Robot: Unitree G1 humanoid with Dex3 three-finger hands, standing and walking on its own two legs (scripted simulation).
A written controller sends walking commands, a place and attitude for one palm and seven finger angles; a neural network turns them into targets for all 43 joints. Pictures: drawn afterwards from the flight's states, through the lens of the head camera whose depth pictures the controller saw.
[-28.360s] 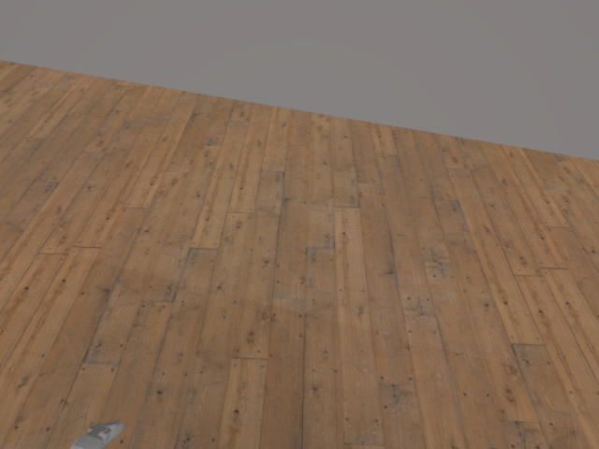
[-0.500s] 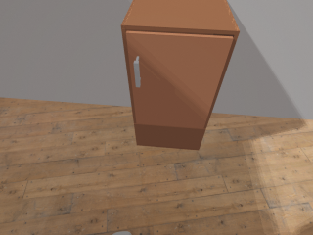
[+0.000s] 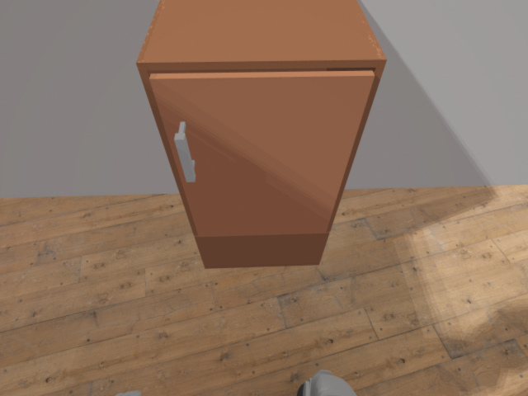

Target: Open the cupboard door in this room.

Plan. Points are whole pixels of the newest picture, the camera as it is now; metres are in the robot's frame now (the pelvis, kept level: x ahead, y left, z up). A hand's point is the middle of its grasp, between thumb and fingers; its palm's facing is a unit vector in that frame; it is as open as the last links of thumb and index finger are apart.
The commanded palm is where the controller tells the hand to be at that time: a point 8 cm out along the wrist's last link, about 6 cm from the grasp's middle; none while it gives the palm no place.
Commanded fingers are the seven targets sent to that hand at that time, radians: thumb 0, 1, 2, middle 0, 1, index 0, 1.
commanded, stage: come to a stop and stand still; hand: left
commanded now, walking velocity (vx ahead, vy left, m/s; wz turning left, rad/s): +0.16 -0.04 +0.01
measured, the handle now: (186, 152) +0.60 +0.19 -0.05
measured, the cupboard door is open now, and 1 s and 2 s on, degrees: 0 0 0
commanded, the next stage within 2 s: look again from close up in 1.66 s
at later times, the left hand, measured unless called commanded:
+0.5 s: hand out of the picture +0.13 +0.20 -0.18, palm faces +0.06 -0.97 -0.22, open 7.3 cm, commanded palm none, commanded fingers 0.00 0.90 0.90 -0.20 -0.30 -0.20 -0.30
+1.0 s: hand out of the picture +0.07 +0.21 -0.17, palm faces -0.04 -0.98 -0.18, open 7.4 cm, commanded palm none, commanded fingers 0.00 0.90 0.90 -0.20 -0.30 -0.20 -0.30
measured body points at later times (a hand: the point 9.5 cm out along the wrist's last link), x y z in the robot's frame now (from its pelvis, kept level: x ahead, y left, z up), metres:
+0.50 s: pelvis +0.07 +0.01 +0.00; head +0.13 +0.02 +0.44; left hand +0.13 +0.25 -0.16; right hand +0.19 -0.24 -0.14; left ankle +0.08 +0.12 -0.72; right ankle +0.12 -0.12 -0.73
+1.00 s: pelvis +0.04 +0.01 +0.02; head +0.07 +0.04 +0.46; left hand +0.08 +0.26 -0.15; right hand +0.01 -0.22 -0.12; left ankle +0.08 +0.12 -0.73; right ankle -0.03 -0.15 -0.67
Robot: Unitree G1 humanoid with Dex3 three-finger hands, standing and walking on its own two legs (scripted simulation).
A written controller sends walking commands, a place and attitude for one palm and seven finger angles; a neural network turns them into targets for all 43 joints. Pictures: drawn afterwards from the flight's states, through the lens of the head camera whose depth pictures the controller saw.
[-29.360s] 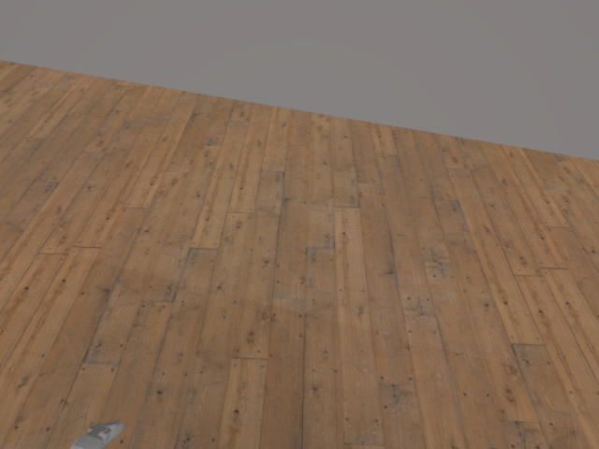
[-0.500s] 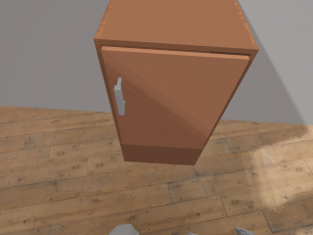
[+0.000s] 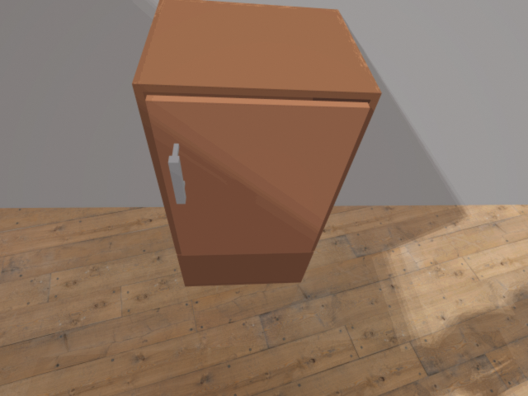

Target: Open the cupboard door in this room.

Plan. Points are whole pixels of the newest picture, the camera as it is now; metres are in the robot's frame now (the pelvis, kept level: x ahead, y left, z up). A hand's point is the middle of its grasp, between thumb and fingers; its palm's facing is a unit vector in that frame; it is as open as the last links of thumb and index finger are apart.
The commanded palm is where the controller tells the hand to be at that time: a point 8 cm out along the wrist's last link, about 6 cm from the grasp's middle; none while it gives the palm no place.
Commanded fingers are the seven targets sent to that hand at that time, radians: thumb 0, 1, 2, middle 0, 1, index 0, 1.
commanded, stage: come to a stop and stand still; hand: left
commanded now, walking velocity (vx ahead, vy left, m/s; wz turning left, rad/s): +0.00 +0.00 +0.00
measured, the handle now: (178, 174) +0.55 +0.20 -0.06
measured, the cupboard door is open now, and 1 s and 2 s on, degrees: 0 0 0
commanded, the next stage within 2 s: look again from close up in 0.66 s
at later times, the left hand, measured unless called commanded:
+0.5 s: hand out of the picture -0.01 +0.08 -0.18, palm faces +0.09 -0.97 -0.21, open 7.2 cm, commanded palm none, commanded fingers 0.00 0.90 0.90 -0.20 -0.30 -0.20 -0.30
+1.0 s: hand out of the picture -0.03 +0.11 -0.19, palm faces +0.06 -0.98 -0.19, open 7.4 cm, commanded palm none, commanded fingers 0.00 0.90 0.90 -0.20 -0.30 -0.20 -0.30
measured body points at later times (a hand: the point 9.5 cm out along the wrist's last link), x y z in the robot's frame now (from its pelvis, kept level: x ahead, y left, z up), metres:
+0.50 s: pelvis -0.01 -0.09 -0.01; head +0.01 -0.10 +0.44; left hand -0.01 +0.13 -0.17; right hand -0.02 -0.30 -0.18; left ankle -0.03 +0.07 -0.75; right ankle -0.03 -0.16 -0.75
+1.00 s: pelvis -0.02 -0.05 -0.01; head -0.02 -0.05 +0.44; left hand -0.03 +0.16 -0.17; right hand +0.01 -0.28 -0.17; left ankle -0.04 +0.05 -0.75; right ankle -0.03 -0.16 -0.75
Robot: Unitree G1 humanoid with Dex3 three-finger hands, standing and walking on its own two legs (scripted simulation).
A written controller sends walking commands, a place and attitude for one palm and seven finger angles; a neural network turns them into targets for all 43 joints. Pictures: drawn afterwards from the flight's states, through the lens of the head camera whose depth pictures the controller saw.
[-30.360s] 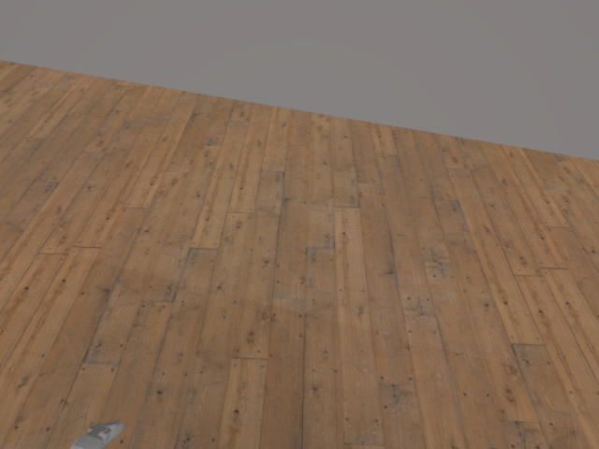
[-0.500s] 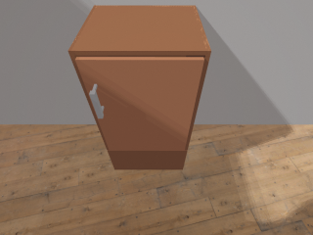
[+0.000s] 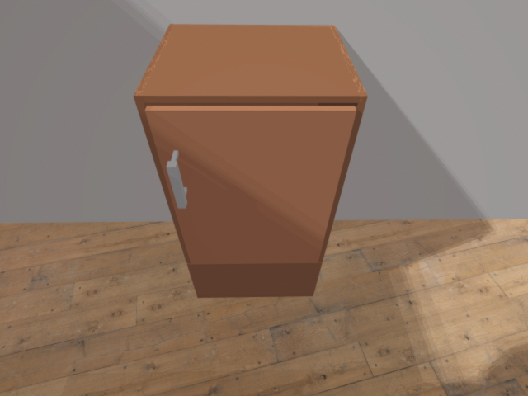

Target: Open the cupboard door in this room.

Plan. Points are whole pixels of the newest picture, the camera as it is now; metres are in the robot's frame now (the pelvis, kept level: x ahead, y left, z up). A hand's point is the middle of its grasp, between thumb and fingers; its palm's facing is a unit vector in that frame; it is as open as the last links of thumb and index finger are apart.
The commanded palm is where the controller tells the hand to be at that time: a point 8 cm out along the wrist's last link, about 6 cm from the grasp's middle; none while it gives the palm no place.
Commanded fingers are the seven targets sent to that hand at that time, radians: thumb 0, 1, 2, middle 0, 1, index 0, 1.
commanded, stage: look again from close up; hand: left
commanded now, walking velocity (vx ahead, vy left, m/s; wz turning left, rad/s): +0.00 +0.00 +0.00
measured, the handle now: (178, 180) +0.57 +0.24 -0.05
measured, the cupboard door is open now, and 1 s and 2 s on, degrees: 0 0 0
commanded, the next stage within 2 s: raise the hand with hooked fingers in 0.28 s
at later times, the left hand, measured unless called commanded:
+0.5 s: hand out of the picture +0.11 +0.22 -0.10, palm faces +0.23 -0.94 -0.24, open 7.3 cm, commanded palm +0.10 +0.26 -0.07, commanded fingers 0.00 0.74 0.83 -0.21 -0.41 -0.21 -0.41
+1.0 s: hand (132, 387) +0.15 +0.20 -0.05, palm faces +0.13 -0.99 -0.10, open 9.8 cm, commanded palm +0.14 +0.27 -0.06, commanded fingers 0.00 0.15 0.58 -0.25 -0.78 -0.25 -0.78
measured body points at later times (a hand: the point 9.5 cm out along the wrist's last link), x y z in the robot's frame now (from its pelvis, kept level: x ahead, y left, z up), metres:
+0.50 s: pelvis +0.00 +0.02 +0.00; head +0.01 +0.02 +0.45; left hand +0.10 +0.27 -0.08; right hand +0.02 -0.22 -0.14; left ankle -0.02 +0.10 -0.74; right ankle -0.02 -0.10 -0.73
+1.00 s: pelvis -0.04 -0.04 -0.11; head +0.03 -0.01 +0.33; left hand +0.13 +0.26 -0.04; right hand +0.21 -0.24 -0.17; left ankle -0.02 +0.10 -0.73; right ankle -0.02 -0.11 -0.74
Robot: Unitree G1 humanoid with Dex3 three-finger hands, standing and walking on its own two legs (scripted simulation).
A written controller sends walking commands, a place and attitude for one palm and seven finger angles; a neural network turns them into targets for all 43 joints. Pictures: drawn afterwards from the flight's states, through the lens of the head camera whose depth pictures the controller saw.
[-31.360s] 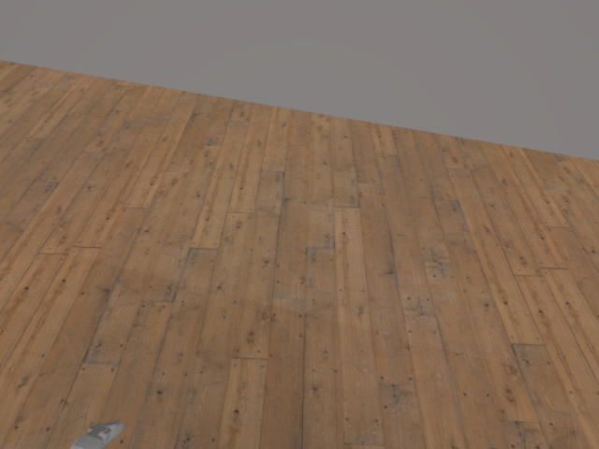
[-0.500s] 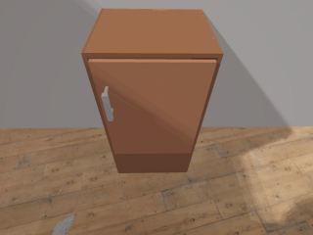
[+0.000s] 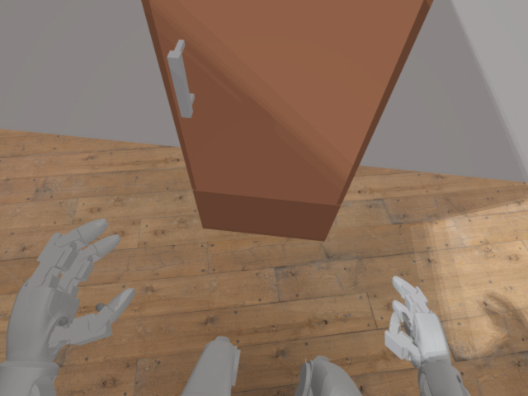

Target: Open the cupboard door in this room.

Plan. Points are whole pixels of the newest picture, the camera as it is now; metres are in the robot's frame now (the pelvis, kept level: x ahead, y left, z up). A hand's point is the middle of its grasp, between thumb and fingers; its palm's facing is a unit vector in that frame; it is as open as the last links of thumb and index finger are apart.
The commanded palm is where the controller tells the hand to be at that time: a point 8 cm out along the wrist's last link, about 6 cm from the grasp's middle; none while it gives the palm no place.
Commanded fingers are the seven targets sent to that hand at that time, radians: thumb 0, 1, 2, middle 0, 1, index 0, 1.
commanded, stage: raise the hand with hooked fingers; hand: left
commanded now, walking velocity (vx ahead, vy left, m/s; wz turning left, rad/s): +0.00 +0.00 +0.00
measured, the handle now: (183, 80) +0.63 +0.24 +0.07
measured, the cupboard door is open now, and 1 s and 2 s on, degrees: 0 0 0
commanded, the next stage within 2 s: move the hooked fingers beside the handle in 1.48 s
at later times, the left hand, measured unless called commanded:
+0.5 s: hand (94, 266) +0.26 +0.27 +0.05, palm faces -0.03 -1.00 -0.04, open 12.8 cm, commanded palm +0.23 +0.33 +0.07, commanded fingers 0.00 -0.43 0.33 -0.29 -1.15 -0.29 -1.15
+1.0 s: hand (60, 217) +0.31 +0.33 +0.07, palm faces +0.04 -1.00 -0.06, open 14.0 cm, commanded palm +0.28 +0.37 +0.07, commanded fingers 0.00 -0.50 0.30 -0.30 -1.20 -0.30 -1.20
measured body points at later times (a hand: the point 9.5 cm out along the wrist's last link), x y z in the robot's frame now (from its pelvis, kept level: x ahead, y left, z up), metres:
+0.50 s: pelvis +0.00 +0.04 +0.02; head +0.08 +0.06 +0.46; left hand +0.25 +0.32 +0.05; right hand +0.14 -0.24 -0.06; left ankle +0.03 +0.14 -0.62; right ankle +0.02 -0.07 -0.62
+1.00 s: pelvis +0.01 +0.06 +0.03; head +0.10 +0.08 +0.47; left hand +0.30 +0.38 +0.08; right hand +0.17 -0.19 -0.05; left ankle +0.03 +0.14 -0.62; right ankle +0.02 -0.07 -0.62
